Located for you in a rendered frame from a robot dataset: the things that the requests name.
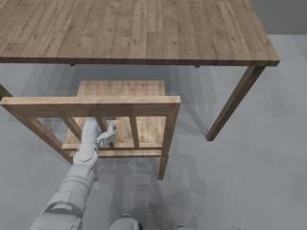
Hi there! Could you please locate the robot left forearm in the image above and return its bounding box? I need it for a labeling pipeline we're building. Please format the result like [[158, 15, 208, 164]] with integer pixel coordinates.
[[29, 143, 100, 230]]

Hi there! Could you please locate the chair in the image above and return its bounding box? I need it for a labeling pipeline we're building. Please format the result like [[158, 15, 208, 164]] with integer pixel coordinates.
[[0, 80, 181, 182]]

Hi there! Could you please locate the left robot hand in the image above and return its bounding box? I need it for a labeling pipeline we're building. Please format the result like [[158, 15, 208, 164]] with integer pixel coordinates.
[[81, 117, 117, 148]]

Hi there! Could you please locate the left robot thigh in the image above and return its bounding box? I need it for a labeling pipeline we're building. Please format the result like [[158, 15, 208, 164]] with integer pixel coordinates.
[[108, 218, 139, 230]]

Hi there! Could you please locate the table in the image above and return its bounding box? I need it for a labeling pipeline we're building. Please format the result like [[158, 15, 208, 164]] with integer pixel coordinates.
[[0, 0, 281, 142]]

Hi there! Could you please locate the left robot shin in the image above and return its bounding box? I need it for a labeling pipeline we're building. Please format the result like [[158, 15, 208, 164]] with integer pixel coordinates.
[[122, 214, 133, 219]]

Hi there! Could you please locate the robot left upper arm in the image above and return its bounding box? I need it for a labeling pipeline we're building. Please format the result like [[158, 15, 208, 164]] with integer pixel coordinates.
[[32, 212, 83, 230]]

